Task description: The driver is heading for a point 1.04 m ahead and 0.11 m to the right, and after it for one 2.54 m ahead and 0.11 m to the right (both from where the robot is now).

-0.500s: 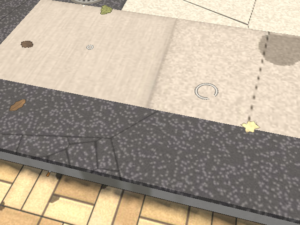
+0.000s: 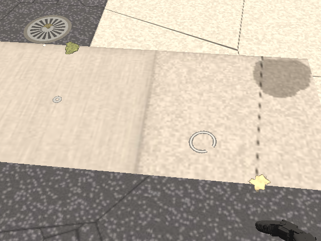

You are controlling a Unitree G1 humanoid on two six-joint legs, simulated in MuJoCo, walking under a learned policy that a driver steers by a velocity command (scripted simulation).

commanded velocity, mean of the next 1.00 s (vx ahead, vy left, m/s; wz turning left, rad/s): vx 0.50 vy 0.00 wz -0.28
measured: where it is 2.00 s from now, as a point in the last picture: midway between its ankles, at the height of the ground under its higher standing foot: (236, 123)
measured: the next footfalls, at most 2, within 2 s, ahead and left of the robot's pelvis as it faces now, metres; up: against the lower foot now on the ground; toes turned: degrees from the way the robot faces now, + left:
left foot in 0.02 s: +0.16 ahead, +0.11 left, +0.00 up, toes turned -2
right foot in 0.54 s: +0.41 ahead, -0.15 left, +0.10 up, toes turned -23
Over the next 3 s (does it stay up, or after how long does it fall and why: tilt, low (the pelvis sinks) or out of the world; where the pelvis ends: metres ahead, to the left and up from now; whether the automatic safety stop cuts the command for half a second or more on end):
stays up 0.94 -0.20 0.11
